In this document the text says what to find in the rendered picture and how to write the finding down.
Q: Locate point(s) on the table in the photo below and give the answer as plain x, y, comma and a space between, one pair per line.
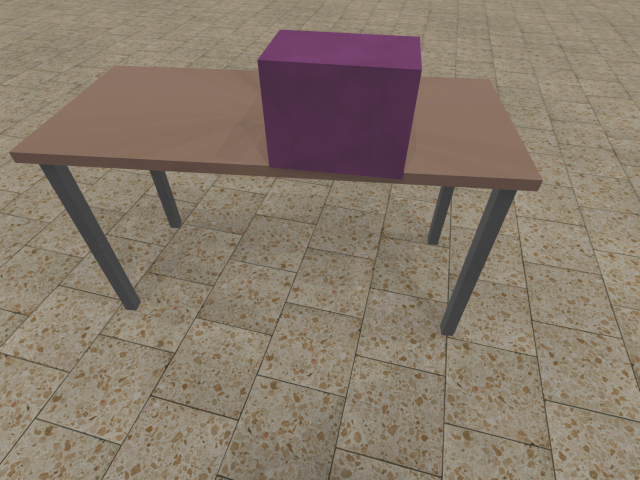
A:
211, 121

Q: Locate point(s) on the carton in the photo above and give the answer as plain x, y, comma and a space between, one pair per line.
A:
339, 102

